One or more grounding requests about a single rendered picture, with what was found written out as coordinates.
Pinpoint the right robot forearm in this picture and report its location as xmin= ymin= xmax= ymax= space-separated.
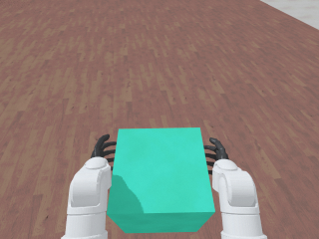
xmin=212 ymin=159 xmax=267 ymax=239

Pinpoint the robot left hand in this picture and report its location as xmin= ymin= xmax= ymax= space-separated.
xmin=91 ymin=134 xmax=117 ymax=170

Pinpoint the left robot forearm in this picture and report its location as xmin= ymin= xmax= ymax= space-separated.
xmin=61 ymin=156 xmax=112 ymax=239

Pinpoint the carton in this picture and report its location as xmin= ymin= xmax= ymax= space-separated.
xmin=107 ymin=127 xmax=215 ymax=234

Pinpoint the robot right hand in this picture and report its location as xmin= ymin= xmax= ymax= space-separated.
xmin=203 ymin=137 xmax=229 ymax=175

